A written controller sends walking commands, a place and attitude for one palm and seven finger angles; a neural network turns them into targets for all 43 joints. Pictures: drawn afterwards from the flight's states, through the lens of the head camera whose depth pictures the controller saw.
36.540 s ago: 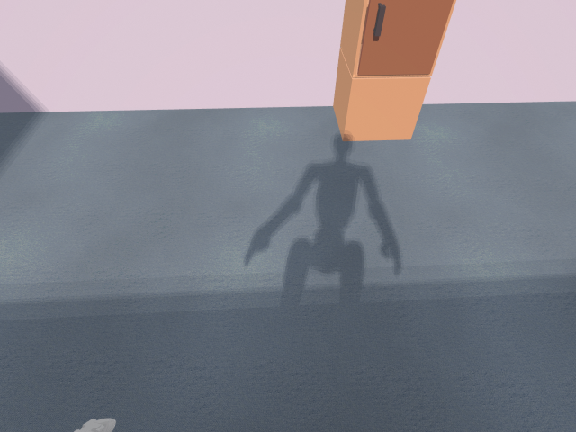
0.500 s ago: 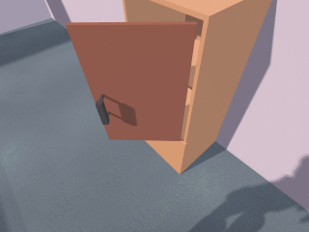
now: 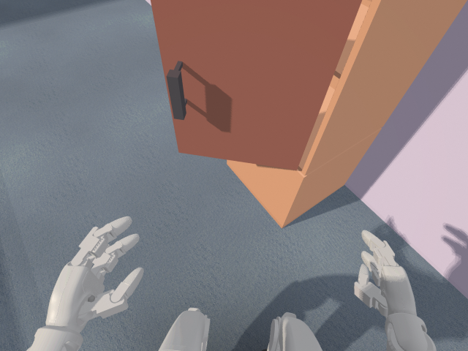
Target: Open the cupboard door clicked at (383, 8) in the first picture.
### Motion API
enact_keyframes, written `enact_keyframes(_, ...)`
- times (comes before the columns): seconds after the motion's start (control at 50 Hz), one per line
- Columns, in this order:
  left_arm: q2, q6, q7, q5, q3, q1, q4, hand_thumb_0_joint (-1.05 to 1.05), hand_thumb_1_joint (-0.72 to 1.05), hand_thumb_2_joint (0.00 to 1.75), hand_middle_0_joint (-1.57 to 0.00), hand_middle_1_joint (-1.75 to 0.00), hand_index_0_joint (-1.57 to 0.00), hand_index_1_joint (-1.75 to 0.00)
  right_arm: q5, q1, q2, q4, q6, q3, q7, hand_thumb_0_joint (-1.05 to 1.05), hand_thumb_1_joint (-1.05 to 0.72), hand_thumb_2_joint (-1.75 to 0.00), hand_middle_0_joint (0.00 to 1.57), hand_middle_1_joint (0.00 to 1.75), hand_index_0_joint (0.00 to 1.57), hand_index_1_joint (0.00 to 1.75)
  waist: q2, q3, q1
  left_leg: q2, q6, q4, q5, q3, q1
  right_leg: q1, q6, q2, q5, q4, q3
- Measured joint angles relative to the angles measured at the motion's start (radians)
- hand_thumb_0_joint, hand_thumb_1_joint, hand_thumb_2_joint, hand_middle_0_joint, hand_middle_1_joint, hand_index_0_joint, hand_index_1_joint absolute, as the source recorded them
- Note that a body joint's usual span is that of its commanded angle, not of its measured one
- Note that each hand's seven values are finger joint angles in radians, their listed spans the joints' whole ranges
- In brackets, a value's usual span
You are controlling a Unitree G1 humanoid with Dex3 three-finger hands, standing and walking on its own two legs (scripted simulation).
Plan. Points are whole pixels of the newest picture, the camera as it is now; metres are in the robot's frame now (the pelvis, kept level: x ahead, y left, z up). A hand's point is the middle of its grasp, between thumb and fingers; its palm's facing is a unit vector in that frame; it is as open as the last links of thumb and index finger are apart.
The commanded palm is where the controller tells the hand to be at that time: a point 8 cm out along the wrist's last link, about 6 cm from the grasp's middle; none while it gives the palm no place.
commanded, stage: raise the hand with hooked fingers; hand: left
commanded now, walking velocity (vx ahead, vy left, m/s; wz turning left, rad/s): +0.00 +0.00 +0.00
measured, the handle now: (179, 90) +0.63 +0.21 +0.04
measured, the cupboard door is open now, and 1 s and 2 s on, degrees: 46 46 46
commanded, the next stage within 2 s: move the hooked fingers beside the handle in 1.60 s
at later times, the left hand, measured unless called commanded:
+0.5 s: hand (93, 253) +0.24 +0.25 +0.04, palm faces -0.04 -1.00 -0.05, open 12.1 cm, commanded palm +0.22 +0.30 +0.05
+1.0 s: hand (76, 226) +0.28 +0.29 +0.04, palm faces -0.04 -1.00 -0.06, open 13.9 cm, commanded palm +0.26 +0.34 +0.05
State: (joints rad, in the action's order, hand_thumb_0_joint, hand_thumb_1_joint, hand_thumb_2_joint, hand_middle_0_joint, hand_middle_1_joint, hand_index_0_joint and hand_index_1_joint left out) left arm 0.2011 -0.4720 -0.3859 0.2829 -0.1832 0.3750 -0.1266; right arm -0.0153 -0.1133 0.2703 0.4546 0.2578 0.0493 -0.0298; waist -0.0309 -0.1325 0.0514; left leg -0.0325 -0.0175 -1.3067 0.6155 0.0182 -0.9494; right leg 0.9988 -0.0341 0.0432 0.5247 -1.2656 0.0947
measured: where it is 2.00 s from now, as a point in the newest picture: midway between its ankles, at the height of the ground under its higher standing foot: outside the picture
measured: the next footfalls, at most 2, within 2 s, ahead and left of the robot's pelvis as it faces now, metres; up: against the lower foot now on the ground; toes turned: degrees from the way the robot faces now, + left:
none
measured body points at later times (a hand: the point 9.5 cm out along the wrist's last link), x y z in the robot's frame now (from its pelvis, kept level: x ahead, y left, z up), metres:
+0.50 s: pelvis -0.01 +0.04 +0.00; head +0.08 +0.06 +0.45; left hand +0.23 +0.30 +0.04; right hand +0.15 -0.22 -0.07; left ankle +0.01 +0.13 -0.62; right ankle +0.05 -0.11 -0.62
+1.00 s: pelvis +0.00 +0.03 +0.00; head +0.10 +0.05 +0.44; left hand +0.27 +0.34 +0.05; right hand +0.19 -0.21 -0.08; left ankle +0.01 +0.13 -0.62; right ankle +0.05 -0.11 -0.62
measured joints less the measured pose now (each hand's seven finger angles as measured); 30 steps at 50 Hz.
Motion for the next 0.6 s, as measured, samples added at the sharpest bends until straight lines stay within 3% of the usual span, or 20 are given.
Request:
enact_keyframes(0.1, 0.031, 0.030, 0.029, -0.021, 0.007, -0.036, 0.090, 0.01, 0.40, 0.68, -0.24, -0.62, -0.24, -0.62, 0.009, -0.040, -0.061, 0.052, -0.022, -0.069, -0.003, 0.01, -0.90, -0.90, 0.20, 0.30, 0.20, 0.29, 0.032, 0.009, -0.005, 0.001, 0.012, -0.026, -0.007, 0.025, -0.048, 0.022, 0.009, 0.001, -0.019, 0.009, 0.024)
enact_keyframes(0.26, 0.067, 0.135, 0.019, 0.004, -0.029, -0.108, 0.053, 0.00, 0.21, 0.60, -0.25, -0.74, -0.25, -0.74, 0.002, -0.131, -0.090, 0.104, -0.043, -0.105, -0.005, 0.02, -0.90, -0.90, 0.21, 0.30, 0.21, 0.30, 0.057, 0.001, -0.048, 0.011, 0.036, 0.007, -0.037, -0.001, -0.070, 0.045, 0.032, 0.008, -0.059, 0.051, -0.001)
enact_keyframes(0.38, 0.076, 0.102, 0.037, 0.015, -0.058, -0.104, 0.027, 0.00, 0.07, 0.54, -0.26, -0.83, -0.26, -0.83, 0.003, -0.167, -0.040, 0.107, -0.032, -0.078, -0.013, 0.02, -0.90, -0.90, 0.21, 0.30, 0.21, 0.30, 0.051, -0.010, -0.066, 0.018, 0.051, 0.025, -0.042, -0.020, -0.067, 0.047, 0.044, 0.013, -0.067, 0.067, -0.019)
enact_keyframes(0.5, 0.092, 0.075, 0.020, 0.018, -0.075, -0.115, 0.006, 0.00, -0.07, 0.48, -0.27, -0.92, -0.27, -0.92, -0.001, -0.153, 0.008, 0.091, -0.028, -0.049, -0.018, 0.02, -0.90, -0.90, 0.21, 0.30, 0.21, 0.30, 0.039, -0.014, -0.067, 0.021, 0.057, 0.019, -0.033, -0.020, -0.069, 0.045, 0.049, 0.015, -0.061, 0.066, -0.020)
enact_keyframes(0.6, 0.106, 0.076, 0.002, 0.020, -0.091, -0.130, -0.003, 0.00, -0.18, 0.43, -0.28, -0.99, -0.28, -1.00, -0.001, -0.123, 0.014, 0.069, -0.029, -0.044, -0.016, 0.02, -0.90, -0.90, 0.20, 0.30, 0.21, 0.30, 0.033, -0.014, -0.064, 0.020, 0.056, 0.020, -0.028, -0.013, -0.063, 0.034, 0.050, 0.014, -0.057, 0.072, -0.013)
